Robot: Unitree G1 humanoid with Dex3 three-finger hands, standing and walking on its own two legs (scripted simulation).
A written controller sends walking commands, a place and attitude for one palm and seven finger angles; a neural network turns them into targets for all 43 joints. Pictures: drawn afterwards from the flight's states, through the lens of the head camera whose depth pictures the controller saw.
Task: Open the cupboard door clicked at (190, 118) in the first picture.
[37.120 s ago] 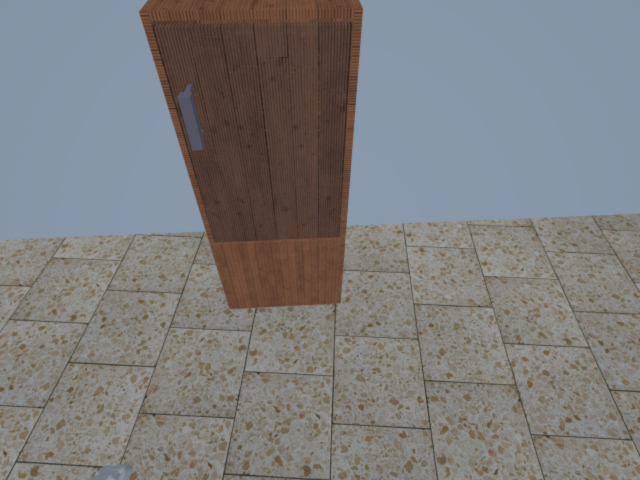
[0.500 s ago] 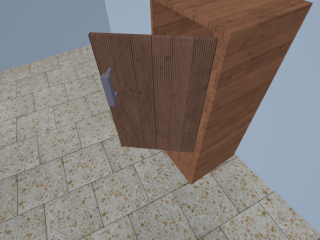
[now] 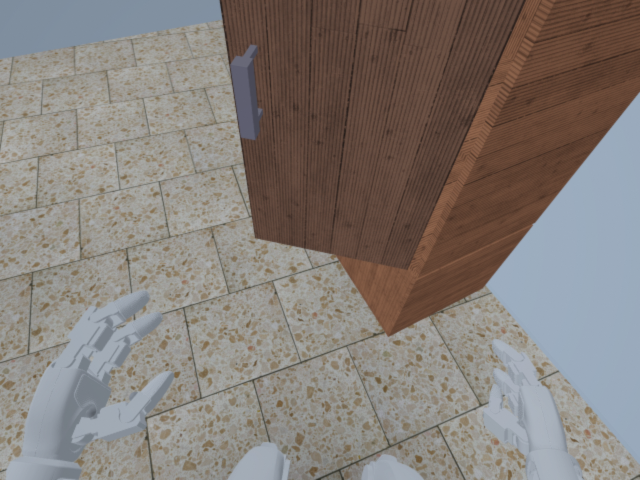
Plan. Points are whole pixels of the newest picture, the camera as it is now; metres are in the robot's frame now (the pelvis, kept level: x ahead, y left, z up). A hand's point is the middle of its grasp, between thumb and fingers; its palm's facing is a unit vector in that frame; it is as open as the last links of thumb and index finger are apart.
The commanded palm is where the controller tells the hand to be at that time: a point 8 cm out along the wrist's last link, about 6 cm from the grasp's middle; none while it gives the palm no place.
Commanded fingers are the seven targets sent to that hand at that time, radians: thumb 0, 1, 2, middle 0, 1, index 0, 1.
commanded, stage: raise the hand with hooked fingers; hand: left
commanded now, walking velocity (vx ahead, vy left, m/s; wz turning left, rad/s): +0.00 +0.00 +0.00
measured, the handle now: (251, 92) +0.61 +0.19 +0.12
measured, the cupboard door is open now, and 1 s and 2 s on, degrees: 50 50 50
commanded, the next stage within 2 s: move the hooked fingers beside the handle in 1.52 s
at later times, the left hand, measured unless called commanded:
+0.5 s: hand (119, 328) +0.24 +0.25 +0.08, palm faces -0.11 -0.99 -0.07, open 12.6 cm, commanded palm +0.22 +0.31 +0.10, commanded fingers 0.00 -0.38 0.35 -0.29 -1.12 -0.29 -1.12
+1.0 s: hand (80, 237) +0.31 +0.29 +0.14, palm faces -0.04 -1.00 -0.05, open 14.0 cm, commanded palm +0.28 +0.34 +0.14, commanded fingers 0.00 -0.50 0.30 -0.30 -1.20 -0.30 -1.20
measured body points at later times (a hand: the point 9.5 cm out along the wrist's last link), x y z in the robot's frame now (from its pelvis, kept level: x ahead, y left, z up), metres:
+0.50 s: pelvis -0.01 +0.04 +0.02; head +0.04 +0.05 +0.47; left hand +0.24 +0.30 +0.08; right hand +0.14 -0.23 -0.04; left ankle +0.00 +0.12 -0.66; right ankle +0.03 -0.09 -0.66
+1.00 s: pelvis +0.01 +0.02 +0.04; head +0.05 +0.03 +0.49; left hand +0.30 +0.35 +0.15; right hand +0.17 -0.22 -0.03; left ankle +0.00 +0.12 -0.66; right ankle +0.03 -0.09 -0.66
